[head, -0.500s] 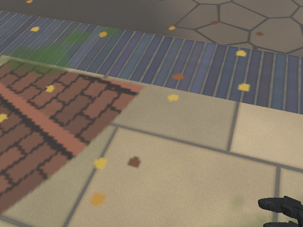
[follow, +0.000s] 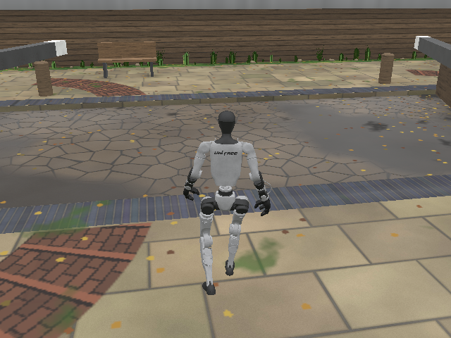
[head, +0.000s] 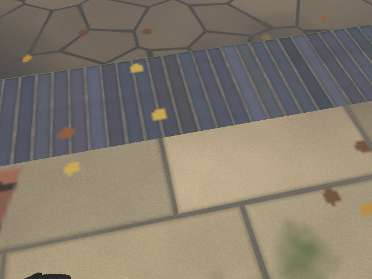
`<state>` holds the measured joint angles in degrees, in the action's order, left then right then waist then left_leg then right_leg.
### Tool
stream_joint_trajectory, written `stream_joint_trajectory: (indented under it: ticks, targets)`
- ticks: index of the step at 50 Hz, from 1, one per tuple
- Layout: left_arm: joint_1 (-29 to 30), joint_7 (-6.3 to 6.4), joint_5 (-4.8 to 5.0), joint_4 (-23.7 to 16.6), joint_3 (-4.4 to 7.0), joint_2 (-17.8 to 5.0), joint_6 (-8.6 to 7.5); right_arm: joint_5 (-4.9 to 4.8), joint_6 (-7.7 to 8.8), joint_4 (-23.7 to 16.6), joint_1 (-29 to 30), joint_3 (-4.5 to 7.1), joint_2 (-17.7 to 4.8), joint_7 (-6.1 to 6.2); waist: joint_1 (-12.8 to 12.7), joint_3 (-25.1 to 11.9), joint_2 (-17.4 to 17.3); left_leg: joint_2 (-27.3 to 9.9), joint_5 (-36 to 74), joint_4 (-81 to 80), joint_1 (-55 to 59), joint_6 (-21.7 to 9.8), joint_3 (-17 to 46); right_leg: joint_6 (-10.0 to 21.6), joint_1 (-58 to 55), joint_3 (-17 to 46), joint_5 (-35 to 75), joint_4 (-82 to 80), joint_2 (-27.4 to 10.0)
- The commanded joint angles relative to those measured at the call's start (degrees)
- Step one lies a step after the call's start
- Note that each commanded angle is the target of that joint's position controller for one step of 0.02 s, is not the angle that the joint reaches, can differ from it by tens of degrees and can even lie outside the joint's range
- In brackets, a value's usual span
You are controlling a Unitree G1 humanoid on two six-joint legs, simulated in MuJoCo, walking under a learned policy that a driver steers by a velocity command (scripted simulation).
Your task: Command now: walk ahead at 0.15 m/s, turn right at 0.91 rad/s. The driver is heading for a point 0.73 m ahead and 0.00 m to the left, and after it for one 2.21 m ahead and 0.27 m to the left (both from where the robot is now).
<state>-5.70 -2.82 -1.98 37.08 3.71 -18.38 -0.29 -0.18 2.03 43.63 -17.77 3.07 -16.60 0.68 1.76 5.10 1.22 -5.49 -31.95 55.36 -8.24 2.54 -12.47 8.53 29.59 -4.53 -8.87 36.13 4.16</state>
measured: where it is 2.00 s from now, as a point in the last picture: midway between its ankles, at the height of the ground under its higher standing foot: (173, 165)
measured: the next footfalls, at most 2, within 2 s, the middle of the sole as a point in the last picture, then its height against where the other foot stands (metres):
left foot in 0.56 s outside the picture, level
right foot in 0.98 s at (196, 240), level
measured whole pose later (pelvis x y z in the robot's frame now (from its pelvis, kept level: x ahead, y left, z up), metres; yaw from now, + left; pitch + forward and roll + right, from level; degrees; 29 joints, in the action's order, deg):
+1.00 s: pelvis +0.40 +0.06 +0.01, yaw +5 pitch +4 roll -3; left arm 2.2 -0.9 -2.2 36.0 -0.3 -14.9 -3.6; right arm 1.0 3.9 55.7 -33.7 3.7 -15.7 0.7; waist 6.3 0.8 -1.1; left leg 3.8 -24.0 31.4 7.7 -6.3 11.7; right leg 6.3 30.6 -5.9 -8.4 33.1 4.6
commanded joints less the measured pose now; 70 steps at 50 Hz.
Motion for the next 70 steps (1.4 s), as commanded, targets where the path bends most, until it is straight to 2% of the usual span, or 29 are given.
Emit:
stream_joint_trajectory:
  ticks: [1,3,5,11,19,22,26,27,28,29,30,31,36,44,46,48,49,50,51,52,54,57,60,62,64,66,68,69,70]
  targets:
    - [-16.68,1.22,2.92,-1.87,5.68,-17.32,1.13,2.42,-1.47,-7.24,-6.91,0.63,-5.03,0.35,-5.03,-26.81,5.1,5.86,-6.35,35.97,-30.02,2.29,16.35,18.14,-44.56,43.72,51.51,-9.04,-23.96]
    - [-8.08,2.42,2.07,-3.22,3.89,-9.52,2.37,2.77,-1.73,-7.91,2.39,0.67,-8.19,0.97,-3.97,-14.13,-1.25,2.59,2.36,25.05,-32.02,1.03,18.41,13.58,-29.26,40.86,6.04,-19.22,-18.71]
    - [-6.15,2.61,2.08,-1.74,2.82,-6.6,2.22,3.0,-3.09,-7.68,3.85,0.76,-7.86,1.21,-1.16,-7.75,-0.45,1.68,6.5,14.38,-25.1,0.8,17.67,7.37,-18.38,32.03,10.06,-19.7,-12.11]
    - [-7.19,2.28,1.33,-0.76,3.83,-9.09,2.08,2.1,-4.86,-7.26,5.62,0.01,-4.82,1.16,-1.74,-11.1,-0.63,3.72,12.16,3.91,-22.07,1.13,17.57,2.66,-16.48,30.07,10.17,-17.74,-8.44]
    - [-7.9,2.9,-0.42,1.76,-0.24,-1.29,1.85,1.0,-4.94,-4.33,6.74,-0.59,-2.82,0.3,-4.41,-8.45,4.38,3.26,13.29,-9.5,-12.5,-1.34,14.7,1.82,-13.91,25.44,-4.37,-21.98,-9.51]
    - [-10.68,2.8,-1.15,3.37,1.08,-7.13,1.83,1.03,-4.32,-3.81,5.28,0.08,-5.93,-0.76,-5.2,-7.67,6.84,7.03,5.97,-11.94,-11.52,-3.62,12.14,4.26,-15.39,28.43,-25.15,-23.93,-12.33]
    - [-4.34,3.39,0.06,2.45,1.15,-7.02,0.67,0.72,-2.92,-0.54,-2.49,-0.22,-4.12,-1.87,0.22,-2.55,3.13,7.93,6.52,-26.91,-2.44,-9.08,9.63,2.47,-9.63,25.55,-32.95,-22.76,-14.01]
    - [-1.03,3.6,0.17,1.67,1.0,-5.93,0.3,0.71,-2.33,1.84,-8.04,-0.05,-4.04,-1.68,3.28,-1.27,0.41,8.0,6.89,-33.66,5.08,-10.8,11.2,0.35,-3.46,20.61,-30.98,-16.73,-11.23]
    - [2.17,3.67,0.2,0.28,0.44,-3.02,-0.23,0.98,-1.33,3.98,-14.14,0.51,-6.07,-1.41,5.67,-1.08,-8.76,0.28,-1.56,-40.78,12.57,-12.7,26.06,-2.33,5.92,11.59,-24.73,1.02,-5.48]
    - [3.45,3.24,0.19,-2.0,-0.68,-0.25,-1.42,1.17,-0.52,2.97,-14.34,1.23,-9.71,-1.74,4.23,1.13,-10.31,-12.66,-10.35,-45.47,16.63,-15.99,49.16,-6.41,19.28,3.18,-17.54,12.51,0.28]
    - [8.67,2.43,-0.11,-4.67,-0.93,-1.11,-2.62,1.38,-0.51,2.34,-12.01,2.26,-11.74,-1.78,4.09,4.34,-7.38,-13.51,-16.06,-50.24,12.38,-19.31,58.7,-7.38,25.85,8.59,-13.31,13.22,-0.94]
    - [8.86,1.74,0.24,-4.57,-0.73,-2.72,-3.49,1.22,-0.12,1.67,-9.46,2.72,-11.53,-1.7,2.61,5.38,-6.3,-12.03,-12.43,-49.65,11.16,-19.41,55.68,-8.46,25.45,9.98,-8.27,14.74,-3.39]
    - [9.01,0.5,-1.01,-3.3,-1.15,-2.65,-2.55,0.17,1.13,3.91,-13.9,2.34,-7.08,-1.36,3.41,0.61,-6.71,-2.26,10.8,-47.81,10.46,-15.63,40.92,-11.15,18.84,6.38,-0.02,14.68,-3.78]
    - [22.81,-0.54,-0.55,-8.74,-3.39,0.09,-3.38,0.41,1.87,8.5,-21.08,2.07,-5.64,-0.28,8.76,1.36,-10.27,-1.98,45.5,-47.33,13.04,-14.25,34.41,-7.46,12.08,-2.55,4.16,-0.11,-2.02]
    - [17.18,0.39,-0.31,-7.6,-2.93,-1.05,-3.43,0.6,2.65,8.89,-18.35,1.96,-7.04,-0.29,4.69,-2.35,-11.41,-2.19,73.42,-41.25,11.54,-11.2,28.15,-3.9,-2.71,-5.13,1.54,-3.5,1.5]
    - [-2.53,2.37,0.6,-1.89,-0.85,-5.77,-3.2,1.36,2.92,9.53,-16.51,2.56,-9.85,0.35,-5.68,-12.11,-12.76,-3.67,91.47,-21.02,8.31,-9.13,24.43,-0.48,-24.34,-4.04,-3.41,-2.69,3.3]
    - [-16.55,3.57,0.57,2.34,0.5,-8.29,-3.15,1.95,3.15,8.75,-12.11,2.62,-10.06,0.66,-13.18,-16.97,-11.47,-2.48,84.72,-5.66,-0.85,-8.45,22.27,2.17,-39.13,1.48,-6.65,-2.48,-1.55]
    - [-24.69,3.96,-1.08,4.52,2.1,-12.65,-3.32,1.1,3.68,6.09,-11.71,1.33,-4.21,0.54,-13.63,-24.29,2.48,5.04,48.02,19.89,-18.32,-6.08,18.97,8.74,-54.4,25.92,-29.7,-4.96,-14.79]
    - [-23.48,3.17,0.3,6.33,2.06,-12.51,-2.88,1.24,4.62,3.9,-9.49,1.04,-4.5,-0.6,-10.8,-24.45,10.77,12.22,9.4,28.6,-31.69,-5.56,18.94,13.37,-55.69,55.77,-33.34,-17.51,-22.53]
    - [-17.68,2.64,0.79,6.46,1.88,-9.65,-3.03,1.99,4.95,1.86,-2.49,1.0,-6.04,-0.65,-9.04,-13.12,6.25,7.56,14.15,29.83,-39.23,-6.51,21.15,13.62,-48.71,52.57,-30.51,-19.3,-20.54]
    - [-15.85,2.4,0.84,7.61,1.29,-5.31,-3.58,3.21,5.66,-0.6,3.68,0.04,-5.16,-1.31,-6.22,-4.65,-2.53,3.46,15.75,23.09,-37.38,-5.36,21.17,12.42,-33.3,41.66,-19.02,-21.48,-16.99]
    - [-14.88,3.28,1.42,9.59,0.33,-3.52,-4.85,4.38,3.54,-3.95,4.83,-0.88,-3.52,-1.58,0.6,1.33,0.06,1.75,9.85,14.04,-33.55,-2.14,19.33,11.29,-19.21,34.21,3.33,-23.67,-12.87]
    - [-11.08,3.21,1.55,8.68,1.02,-6.39,-5.25,2.9,3.07,-8.74,12.03,-2.59,-1.47,-2.27,2.74,3.68,0.73,3.79,18.58,-8.48,-18.21,-0.22,13.27,7.14,-2.58,22.67,26.38,-24.55,-6.85]
    - [-14.87,2.52,2.11,10.19,1.78,-6.98,-4.8,1.89,2.95,-8.02,11.63,-3.05,0.02,-2.64,0.57,-1.07,2.39,8.31,35.79,-17.16,-3.8,-0.4,9.77,2.58,-0.11,18.76,28.51,-22.67,-3.82]
    - [-20.16,2.38,3.44,12.33,1.58,-6.01,-5.1,2.62,2.85,-7.03,11.8,-2.66,-0.8,-2.28,-1.71,-4.24,1.93,8.68,44.04,-22.41,-1.2,-2.22,10.04,-0.42,-9.18,18.29,30.7,-20.41,-4.5]
    - [-20.8,2.74,3.17,13.07,1.74,-7.35,-5.14,3.5,3.22,-4.01,5.97,-1.73,-2.91,-1.23,0.56,-7.51,1.49,9.98,43.6,-26.56,3.45,-4.52,9.36,-3.27,-18.04,16.43,38.11,-9.93,-4.33]
    - [-20.5,3.44,2.5,12.06,1.47,-6.16,-4.89,4.1,4.46,-0.16,-5.45,-0.4,-7.99,-0.67,5.36,-11.85,-0.72,0.6,61.95,-26.82,13.1,-7.65,16.13,-5.54,-16.38,11.71,21.77,13.2,-1.02]
    - [-32.78,4.09,4.9,12.54,-0.1,1.77,-3.89,4.34,4.36,0.56,-8.66,0.82,-11.89,-1.02,0.85,-24.36,-17.4,-19.8,97.87,-20.03,29.05,-21.03,39.49,-8.73,-4.69,7.42,-25.83,41.91,6.12]
    - [-34.03,4.58,2.43,13.1,0.22,-2.87,-3.26,0.54,3.42,0.45,-8.56,0.96,-9.67,-1.82,0.77,-29.85,-10.94,-17.82,99.81,-22.61,30.08,-22.72,46.12,-8.59,-1.22,9.59,-23.69,45.91,3.68]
